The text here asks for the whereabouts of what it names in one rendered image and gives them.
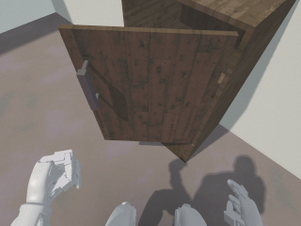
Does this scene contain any handle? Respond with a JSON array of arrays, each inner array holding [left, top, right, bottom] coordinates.
[[76, 60, 100, 110]]

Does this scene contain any robot right shin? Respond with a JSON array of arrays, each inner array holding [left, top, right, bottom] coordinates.
[[182, 203, 191, 208]]

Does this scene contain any robot right hand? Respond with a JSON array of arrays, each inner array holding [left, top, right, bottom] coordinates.
[[224, 179, 263, 226]]

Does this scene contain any cupboard door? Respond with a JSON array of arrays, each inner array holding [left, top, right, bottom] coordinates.
[[58, 24, 239, 144]]

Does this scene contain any robot left hand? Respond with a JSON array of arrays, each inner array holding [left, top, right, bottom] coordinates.
[[26, 150, 82, 206]]

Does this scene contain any robot left thigh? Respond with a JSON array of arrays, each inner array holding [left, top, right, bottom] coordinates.
[[105, 204, 136, 226]]

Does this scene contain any robot left forearm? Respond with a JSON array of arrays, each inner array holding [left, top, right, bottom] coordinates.
[[10, 202, 53, 226]]

